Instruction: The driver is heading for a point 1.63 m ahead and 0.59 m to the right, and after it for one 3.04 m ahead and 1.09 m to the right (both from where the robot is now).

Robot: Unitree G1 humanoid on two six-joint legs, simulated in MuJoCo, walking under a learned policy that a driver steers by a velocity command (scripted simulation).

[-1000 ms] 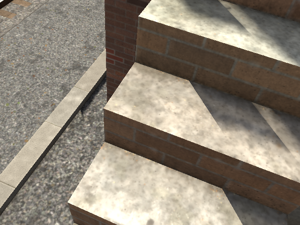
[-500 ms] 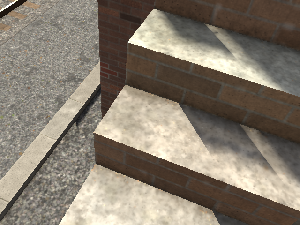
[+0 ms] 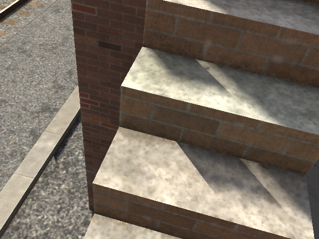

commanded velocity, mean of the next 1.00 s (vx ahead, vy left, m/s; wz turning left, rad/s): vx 0.20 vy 0.00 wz -0.50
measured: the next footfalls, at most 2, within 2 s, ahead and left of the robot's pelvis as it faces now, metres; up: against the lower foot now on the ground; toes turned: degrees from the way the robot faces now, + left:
left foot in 0.08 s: +0.15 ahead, +0.17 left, +0.00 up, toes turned +0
right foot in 0.44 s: +0.11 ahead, -0.06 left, +0.00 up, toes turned -15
